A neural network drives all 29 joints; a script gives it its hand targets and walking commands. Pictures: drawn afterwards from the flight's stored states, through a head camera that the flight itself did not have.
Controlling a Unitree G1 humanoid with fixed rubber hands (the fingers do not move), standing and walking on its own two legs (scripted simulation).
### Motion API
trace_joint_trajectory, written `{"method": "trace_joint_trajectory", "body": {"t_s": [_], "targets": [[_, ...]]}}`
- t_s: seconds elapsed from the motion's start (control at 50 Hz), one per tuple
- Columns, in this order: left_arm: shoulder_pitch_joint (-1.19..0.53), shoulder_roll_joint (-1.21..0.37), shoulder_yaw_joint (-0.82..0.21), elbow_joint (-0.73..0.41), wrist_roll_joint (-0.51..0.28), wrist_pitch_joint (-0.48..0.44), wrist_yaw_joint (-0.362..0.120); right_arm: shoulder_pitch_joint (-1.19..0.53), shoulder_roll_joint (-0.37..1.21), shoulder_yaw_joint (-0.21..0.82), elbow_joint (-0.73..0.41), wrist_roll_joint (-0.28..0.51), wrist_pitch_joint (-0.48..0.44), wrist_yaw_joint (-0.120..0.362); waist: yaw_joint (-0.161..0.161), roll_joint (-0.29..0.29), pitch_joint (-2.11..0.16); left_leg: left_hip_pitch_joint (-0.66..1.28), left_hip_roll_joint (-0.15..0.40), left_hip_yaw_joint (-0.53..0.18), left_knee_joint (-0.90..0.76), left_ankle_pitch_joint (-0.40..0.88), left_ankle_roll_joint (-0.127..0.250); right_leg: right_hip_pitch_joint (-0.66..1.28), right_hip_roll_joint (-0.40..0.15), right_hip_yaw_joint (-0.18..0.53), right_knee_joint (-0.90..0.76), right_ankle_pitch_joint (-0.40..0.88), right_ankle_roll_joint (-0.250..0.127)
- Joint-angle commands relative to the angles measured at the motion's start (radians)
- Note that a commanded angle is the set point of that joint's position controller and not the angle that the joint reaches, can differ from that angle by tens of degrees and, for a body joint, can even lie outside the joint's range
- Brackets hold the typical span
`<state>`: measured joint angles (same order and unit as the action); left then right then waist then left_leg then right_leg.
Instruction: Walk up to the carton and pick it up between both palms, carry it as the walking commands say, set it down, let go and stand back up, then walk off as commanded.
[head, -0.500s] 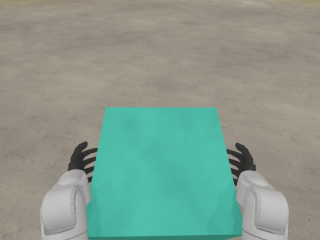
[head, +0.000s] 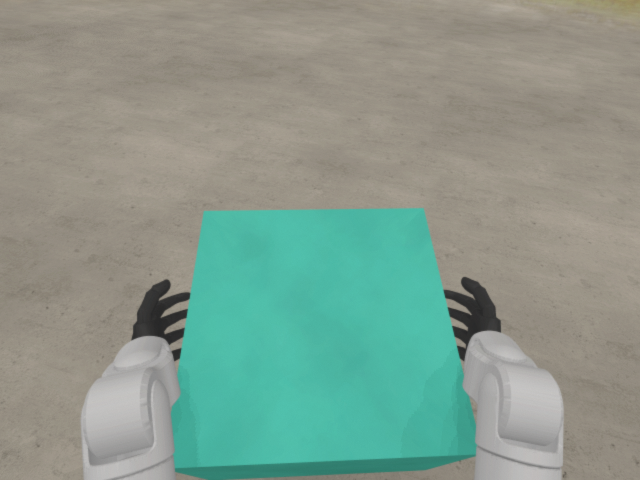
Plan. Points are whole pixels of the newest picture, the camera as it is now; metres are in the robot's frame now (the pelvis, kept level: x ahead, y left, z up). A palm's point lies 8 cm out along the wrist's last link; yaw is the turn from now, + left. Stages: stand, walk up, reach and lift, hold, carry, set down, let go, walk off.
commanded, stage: carry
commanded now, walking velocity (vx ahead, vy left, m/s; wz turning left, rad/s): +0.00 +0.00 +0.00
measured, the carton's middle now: (317, 344) +0.29 +0.00 +0.02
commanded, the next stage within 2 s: none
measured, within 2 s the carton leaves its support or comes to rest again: neither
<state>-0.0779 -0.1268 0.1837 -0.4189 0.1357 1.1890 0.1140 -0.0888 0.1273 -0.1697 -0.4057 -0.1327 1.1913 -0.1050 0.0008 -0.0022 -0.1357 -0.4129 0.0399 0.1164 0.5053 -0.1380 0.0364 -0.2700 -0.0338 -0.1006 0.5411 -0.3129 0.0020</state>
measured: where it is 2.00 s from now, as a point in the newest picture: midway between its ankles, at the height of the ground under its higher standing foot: outside the picture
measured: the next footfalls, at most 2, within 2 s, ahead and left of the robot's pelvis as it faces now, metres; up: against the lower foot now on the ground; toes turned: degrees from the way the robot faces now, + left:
right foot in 1.30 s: +0.00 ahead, -0.07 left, +0.00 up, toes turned -25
left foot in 1.68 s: +0.12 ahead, +0.19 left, +0.00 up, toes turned -26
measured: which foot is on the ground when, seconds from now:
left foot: down 0.00-1.00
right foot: down 0.00-1.00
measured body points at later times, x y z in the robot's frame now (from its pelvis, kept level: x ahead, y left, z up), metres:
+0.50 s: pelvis +0.01 +0.01 +0.00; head +0.00 +0.01 +0.45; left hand +0.27 +0.20 +0.09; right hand +0.27 -0.17 +0.09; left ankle +0.08 +0.10 -0.73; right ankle -0.02 -0.12 -0.73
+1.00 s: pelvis +0.01 +0.03 -0.01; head +0.01 +0.04 +0.44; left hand +0.29 +0.18 +0.08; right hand +0.23 -0.19 +0.08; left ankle +0.08 +0.10 -0.73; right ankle -0.02 -0.12 -0.73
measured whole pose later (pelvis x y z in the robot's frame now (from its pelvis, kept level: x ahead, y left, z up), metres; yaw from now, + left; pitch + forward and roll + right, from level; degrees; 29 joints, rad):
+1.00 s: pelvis +0.01 +0.03 -0.01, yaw -9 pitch +4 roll -1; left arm -0.04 -0.13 0.15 -0.54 0.10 1.21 0.13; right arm -0.02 0.13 -0.16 -0.55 -0.12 1.21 -0.11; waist 0.01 0.02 -0.10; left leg -0.47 0.10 0.27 0.66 -0.29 0.04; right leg -0.38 -0.01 0.06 0.64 -0.34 0.05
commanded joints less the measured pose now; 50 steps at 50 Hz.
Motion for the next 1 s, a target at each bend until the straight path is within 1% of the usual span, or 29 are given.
{"method": "trace_joint_trajectory", "body": {"t_s": [0.0,0.18,0.44,0.48,0.52,0.6,0.66,0.72,0.78,0.82,0.84,0.86,0.88,0.9,0.92,0.94,0.96,0.98], "targets": [[-0.447,-0.821,-0.758,-0.056,-0.406,0.011,-0.251,-0.437,0.816,0.721,-0.060,0.389,0.000,0.240,-0.008,0.037,-0.161,0.186,0.120,-0.152,-0.103,0.004,0.014,-0.043,-0.085,0.079,-0.104,0.047,-0.020],[-0.427,-0.825,-0.758,-0.071,-0.401,-0.001,-0.252,-0.435,0.819,0.735,-0.081,0.400,-0.010,0.246,-0.010,0.031,-0.172,0.203,0.119,-0.151,-0.104,0.042,0.018,-0.022,-0.087,0.067,-0.107,0.067,-0.012],[-0.413,-0.821,-0.754,-0.076,-0.400,-0.007,-0.251,-0.425,0.813,0.735,-0.087,0.401,-0.016,0.246,-0.012,0.023,-0.164,0.218,0.112,-0.138,-0.089,0.074,0.016,-0.018,-0.091,0.068,-0.116,0.088,-0.009],[-0.417,-0.829,-0.767,-0.113,-0.415,0.002,-0.250,-0.423,0.823,0.755,-0.124,0.413,-0.002,0.247,-0.009,0.012,-0.171,0.212,0.109,-0.101,-0.061,0.073,0.002,-0.022,-0.125,0.088,-0.120,0.144,-0.006],[-0.413,-0.817,-0.770,-0.114,-0.420,0.012,-0.249,-0.405,0.813,0.750,-0.120,0.405,0.007,0.244,-0.007,-0.010,-0.165,0.201,0.107,-0.072,-0.030,0.058,-0.011,-0.028,-0.149,0.110,-0.107,0.209,-0.006],[-0.402,-0.804,-0.776,-0.121,-0.432,0.029,-0.250,-0.387,0.796,0.748,-0.127,0.393,0.019,0.236,-0.001,-0.039,-0.146,0.171,0.108,-0.039,0.013,0.005,-0.016,-0.054,-0.154,0.145,-0.066,0.274,-0.018],[-0.402,-0.808,-0.786,-0.137,-0.441,0.037,-0.250,-0.387,0.796,0.752,-0.140,0.393,0.024,0.231,0.003,-0.024,-0.141,0.171,0.133,-0.045,0.004,-0.047,-0.010,-0.087,-0.136,0.144,-0.027,0.264,-0.016],[-0.398,-0.816,-0.796,-0.160,-0.448,0.042,-0.248,-0.384,0.799,0.756,-0.155,0.398,0.027,0.228,0.006,0.023,-0.151,0.194,0.180,-0.071,-0.033,-0.077,0.013,-0.126,-0.094,0.109,0.034,0.224,-0.010],[-0.388,-0.822,-0.803,-0.178,-0.450,0.044,-0.246,-0.379,0.801,0.761,-0.169,0.404,0.028,0.227,0.010,0.072,-0.160,0.226,0.228,-0.091,-0.066,-0.096,0.042,-0.172,-0.047,0.072,0.063,0.127,-0.007],[-0.383,-0.828,-0.806,-0.185,-0.451,0.043,-0.246,-0.380,0.803,0.764,-0.182,0.409,0.027,0.228,0.011,0.084,-0.158,0.229,0.243,-0.082,-0.069,-0.118,0.046,-0.182,-0.029,0.068,0.047,0.087,-0.009],[-0.382,-0.831,-0.807,-0.189,-0.452,0.042,-0.246,-0.379,0.804,0.766,-0.188,0.410,0.026,0.228,0.011,0.075,-0.158,0.219,0.241,-0.068,-0.059,-0.138,0.040,-0.173,-0.030,0.080,0.035,0.102,-0.013],[-0.381,-0.834,-0.807,-0.191,-0.453,0.041,-0.246,-0.376,0.804,0.768,-0.194,0.410,0.026,0.228,0.011,0.054,-0.159,0.198,0.232,-0.052,-0.040,-0.167,0.028,-0.156,-0.040,0.104,0.023,0.141,-0.019],[-0.378,-0.836,-0.805,-0.191,-0.454,0.040,-0.246,-0.374,0.803,0.769,-0.200,0.410,0.026,0.228,0.011,0.020,-0.160,0.165,0.216,-0.036,-0.012,-0.207,0.012,-0.133,-0.061,0.145,0.014,0.204,-0.029],[-0.373,-0.834,-0.803,-0.190,-0.454,0.039,-0.245,-0.370,0.801,0.771,-0.204,0.409,0.027,0.228,0.010,-0.030,-0.158,0.124,0.193,-0.020,0.024,-0.252,-0.007,-0.113,-0.098,0.206,0.006,0.275,-0.042],[-0.368,-0.833,-0.801,-0.187,-0.453,0.039,-0.245,-0.367,0.800,0.772,-0.206,0.408,0.027,0.228,0.011,-0.073,-0.152,0.089,0.168,-0.009,0.056,-0.293,-0.024,-0.102,-0.131,0.266,-0.008,0.327,-0.054],[-0.364,-0.831,-0.799,-0.187,-0.451,0.039,-0.244,-0.368,0.798,0.775,-0.208,0.409,0.026,0.229,0.011,-0.102,-0.147,0.072,0.149,-0.008,0.080,-0.323,-0.037,-0.105,-0.154,0.313,-0.023,0.354,-0.065],[-0.362,-0.830,-0.800,-0.190,-0.450,0.039,-0.243,-0.370,0.799,0.777,-0.210,0.412,0.025,0.229,0.011,-0.110,-0.145,0.074,0.141,-0.014,0.094,-0.329,-0.043,-0.118,-0.163,0.339,-0.027,0.368,-0.073],[-0.361,-0.831,-0.801,-0.196,-0.448,0.038,-0.242,-0.371,0.801,0.779,-0.210,0.415,0.023,0.230,0.010,-0.100,-0.150,0.095,0.144,-0.025,0.090,-0.319,-0.042,-0.139,-0.157,0.339,-0.016,0.374,-0.073]]}}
